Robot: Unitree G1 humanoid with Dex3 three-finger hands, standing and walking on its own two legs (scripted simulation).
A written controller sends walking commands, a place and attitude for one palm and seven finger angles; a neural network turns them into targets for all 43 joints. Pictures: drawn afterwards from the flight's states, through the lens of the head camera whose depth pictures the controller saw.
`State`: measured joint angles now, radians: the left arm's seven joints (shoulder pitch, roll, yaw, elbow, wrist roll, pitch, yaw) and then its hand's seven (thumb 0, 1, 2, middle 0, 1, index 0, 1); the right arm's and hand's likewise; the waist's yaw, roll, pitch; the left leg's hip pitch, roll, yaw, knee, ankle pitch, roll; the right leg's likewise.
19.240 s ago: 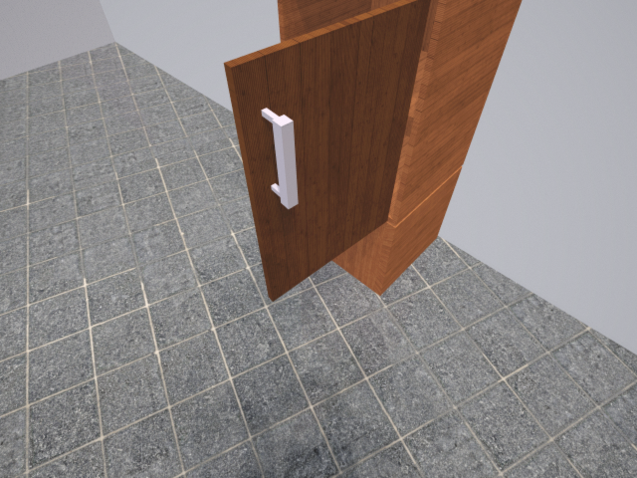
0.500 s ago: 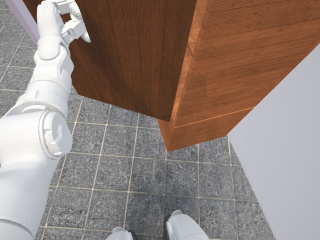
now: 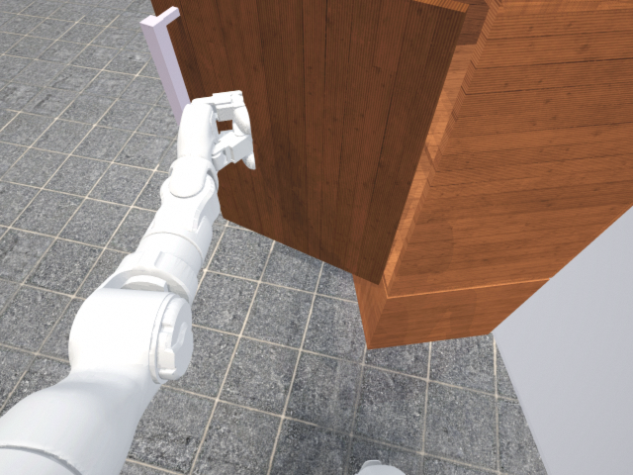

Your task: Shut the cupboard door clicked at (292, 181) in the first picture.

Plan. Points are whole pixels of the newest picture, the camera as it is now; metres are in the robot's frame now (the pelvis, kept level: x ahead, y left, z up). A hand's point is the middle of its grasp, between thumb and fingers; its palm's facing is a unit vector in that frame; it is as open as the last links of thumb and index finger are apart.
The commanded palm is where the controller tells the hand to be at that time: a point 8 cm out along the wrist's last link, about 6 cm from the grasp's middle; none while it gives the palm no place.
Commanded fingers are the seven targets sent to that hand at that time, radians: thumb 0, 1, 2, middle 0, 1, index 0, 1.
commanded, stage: draw the hand back to the body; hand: left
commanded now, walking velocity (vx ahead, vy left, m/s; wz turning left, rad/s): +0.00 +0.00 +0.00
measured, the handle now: (179, 71) +0.68 +0.16 +0.12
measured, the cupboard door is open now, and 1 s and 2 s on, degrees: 56 56 56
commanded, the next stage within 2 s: step back with the hand held close in 1.58 s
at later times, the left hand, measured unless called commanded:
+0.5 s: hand (160, 212) +0.37 +0.13 +0.16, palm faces -0.06 -1.00 -0.05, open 3.1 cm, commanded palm +0.33 +0.19 +0.16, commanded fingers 0.00 0.90 0.90 -1.13 -1.32 -1.13 -1.32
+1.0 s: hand out of the picture +0.24 +0.24 +0.18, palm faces +0.33 -0.89 -0.31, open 4.5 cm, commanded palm +0.19 +0.28 +0.19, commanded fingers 0.00 0.90 0.90 -0.45 -0.57 -0.45 -0.57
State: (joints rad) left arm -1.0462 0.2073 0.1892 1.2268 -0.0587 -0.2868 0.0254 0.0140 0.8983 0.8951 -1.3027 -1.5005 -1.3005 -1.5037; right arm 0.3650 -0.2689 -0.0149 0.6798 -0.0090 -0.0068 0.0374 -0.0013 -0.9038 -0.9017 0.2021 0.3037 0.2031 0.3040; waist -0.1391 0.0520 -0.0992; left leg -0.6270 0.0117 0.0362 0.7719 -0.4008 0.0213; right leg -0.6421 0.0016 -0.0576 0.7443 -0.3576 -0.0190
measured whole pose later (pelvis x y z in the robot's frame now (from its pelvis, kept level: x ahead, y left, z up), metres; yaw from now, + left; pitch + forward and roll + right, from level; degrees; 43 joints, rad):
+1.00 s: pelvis +0.00 +0.01 +0.04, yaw +1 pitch -4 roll +0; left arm 0.22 0.30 0.19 -0.17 -0.07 -0.07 0.07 0.01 0.89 0.89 -0.72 -0.86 -0.71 -0.86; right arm 0.18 -0.22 0.05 0.60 0.02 0.00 -0.07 0.01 -0.90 -0.90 0.20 0.30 0.21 0.30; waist 0.05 0.09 0.02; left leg -0.07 -0.02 0.03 0.39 -0.25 0.03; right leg -0.09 -0.02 -0.06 0.38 -0.22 0.00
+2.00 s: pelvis -0.01 +0.02 +0.03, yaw +1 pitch +1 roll -1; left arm 0.55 0.40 0.38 -0.44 -0.07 -0.13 0.11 0.01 0.89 0.89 -0.21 -0.30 -0.21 -0.31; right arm 0.18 -0.26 -0.02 0.57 0.02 0.04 -0.09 0.01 -0.90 -0.90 0.20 0.30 0.20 0.30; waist 0.01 0.07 0.00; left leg -0.24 -0.03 0.04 0.50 -0.27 0.05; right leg -0.25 -0.03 -0.05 0.47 -0.23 0.02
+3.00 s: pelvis -0.15 +0.02 +0.02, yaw +0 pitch +6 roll -4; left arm 0.50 0.43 0.48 -0.53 -0.05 -0.30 0.14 0.01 0.89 0.89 -0.21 -0.30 -0.21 -0.31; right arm 0.13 -0.19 0.00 0.65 -0.01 -0.12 -0.06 0.01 -0.90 -0.90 0.21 0.30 0.21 0.30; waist 0.03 0.00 0.01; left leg -0.57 0.04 0.02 0.53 -0.06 0.05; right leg -0.21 0.09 0.04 0.48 -0.37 0.00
